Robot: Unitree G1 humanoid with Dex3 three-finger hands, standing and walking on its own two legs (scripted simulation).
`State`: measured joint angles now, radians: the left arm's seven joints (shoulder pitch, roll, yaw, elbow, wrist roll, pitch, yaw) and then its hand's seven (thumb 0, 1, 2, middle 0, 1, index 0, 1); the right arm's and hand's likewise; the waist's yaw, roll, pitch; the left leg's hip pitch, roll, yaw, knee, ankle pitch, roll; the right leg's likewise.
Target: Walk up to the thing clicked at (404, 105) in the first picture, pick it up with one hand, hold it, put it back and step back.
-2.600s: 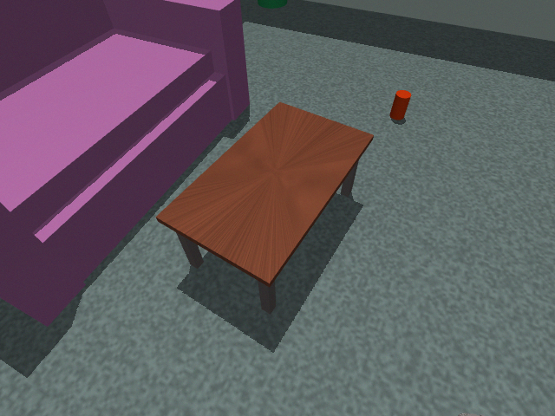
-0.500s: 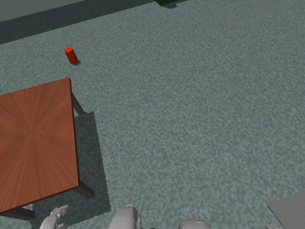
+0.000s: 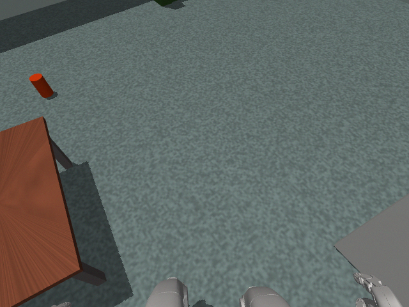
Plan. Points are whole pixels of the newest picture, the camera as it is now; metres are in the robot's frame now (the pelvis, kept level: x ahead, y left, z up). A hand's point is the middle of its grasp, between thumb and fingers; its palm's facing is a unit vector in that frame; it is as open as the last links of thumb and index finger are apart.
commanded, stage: walk up
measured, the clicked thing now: (41, 85) +1.54 +1.20 -0.67
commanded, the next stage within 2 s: stand in 1.72 s
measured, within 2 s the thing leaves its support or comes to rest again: neither
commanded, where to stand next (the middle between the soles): +0.06 +0.02 m, yaw -7 degrees
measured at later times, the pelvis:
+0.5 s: pelvis -0.01 +0.02 +0.01, yaw -7 degrees
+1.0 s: pelvis -0.01 +0.02 +0.02, yaw -10 degrees
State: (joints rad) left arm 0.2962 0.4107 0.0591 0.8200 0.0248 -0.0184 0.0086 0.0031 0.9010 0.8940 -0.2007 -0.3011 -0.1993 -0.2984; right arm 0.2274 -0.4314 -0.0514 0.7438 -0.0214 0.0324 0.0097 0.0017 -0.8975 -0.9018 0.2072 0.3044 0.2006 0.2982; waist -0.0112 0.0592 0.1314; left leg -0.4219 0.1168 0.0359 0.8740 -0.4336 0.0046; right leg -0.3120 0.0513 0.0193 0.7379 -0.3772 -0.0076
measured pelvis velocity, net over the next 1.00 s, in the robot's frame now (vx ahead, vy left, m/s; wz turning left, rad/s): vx -0.01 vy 0.02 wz -0.17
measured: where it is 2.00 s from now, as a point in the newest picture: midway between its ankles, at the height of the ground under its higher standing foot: outside the picture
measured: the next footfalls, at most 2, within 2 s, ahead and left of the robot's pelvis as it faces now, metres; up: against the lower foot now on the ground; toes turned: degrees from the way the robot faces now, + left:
none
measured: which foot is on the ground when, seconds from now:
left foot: down 0.00-1.00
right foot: down 0.00-1.00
